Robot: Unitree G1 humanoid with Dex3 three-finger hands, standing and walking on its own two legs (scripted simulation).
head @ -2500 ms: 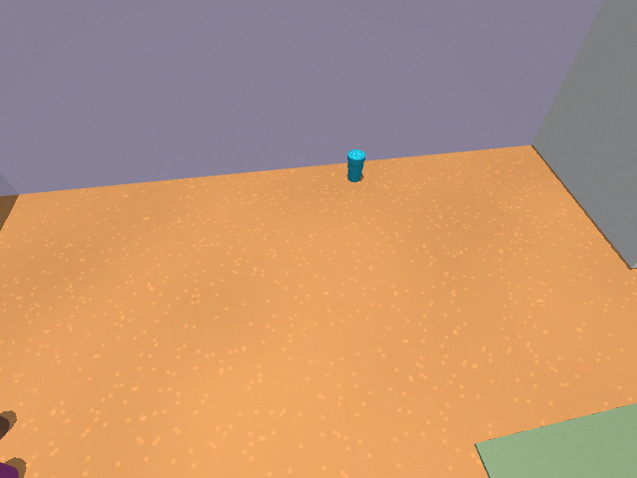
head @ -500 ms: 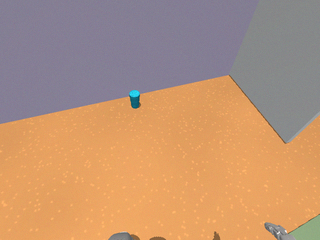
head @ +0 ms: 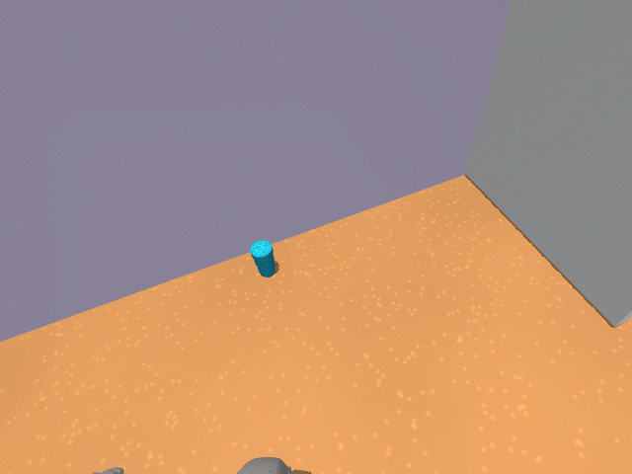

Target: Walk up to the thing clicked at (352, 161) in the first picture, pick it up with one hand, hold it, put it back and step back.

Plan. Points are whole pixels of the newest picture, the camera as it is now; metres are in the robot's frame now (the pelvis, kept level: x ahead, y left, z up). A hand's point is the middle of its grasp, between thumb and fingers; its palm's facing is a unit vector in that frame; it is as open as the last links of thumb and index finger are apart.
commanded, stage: walk up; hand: left
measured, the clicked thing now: (264, 260) +0.96 +0.31 -0.69
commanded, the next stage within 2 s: none
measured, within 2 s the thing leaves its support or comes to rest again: neither
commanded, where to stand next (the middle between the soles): +0.62 +0.09 m, yaw +0 degrees
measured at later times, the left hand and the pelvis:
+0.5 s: hand (128, 408) +0.24 +0.34 -0.15, palm faces +0.00 -0.94 -0.35, open 7.4 cm; pelvis +0.20 +0.07 +0.00, yaw +2 degrees
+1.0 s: hand (167, 304) +0.41 +0.31 -0.11, palm faces +0.00 -0.91 -0.42, open 7.4 cm; pelvis +0.36 +0.04 +0.01, yaw +1 degrees
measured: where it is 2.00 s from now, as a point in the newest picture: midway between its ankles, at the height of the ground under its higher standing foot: (314, 361)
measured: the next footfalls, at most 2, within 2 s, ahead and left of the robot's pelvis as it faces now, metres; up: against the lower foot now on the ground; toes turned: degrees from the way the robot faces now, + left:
left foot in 0.30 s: +0.26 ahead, +0.17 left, +0.00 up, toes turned +7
right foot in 0.76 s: +0.44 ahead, -0.07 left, +0.00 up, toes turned -4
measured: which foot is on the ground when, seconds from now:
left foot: up 0.00-0.28, down 0.30-0.78, up 0.80-1.00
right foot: down 0.00-0.34, up 0.36-0.74, down 0.76-1.00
